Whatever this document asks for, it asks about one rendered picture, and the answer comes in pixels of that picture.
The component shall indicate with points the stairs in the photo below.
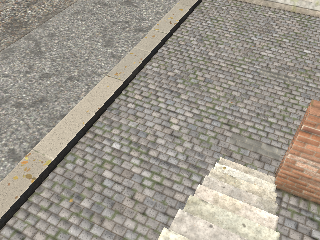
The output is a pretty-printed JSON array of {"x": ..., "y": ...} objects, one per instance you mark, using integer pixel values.
[{"x": 234, "y": 202}]

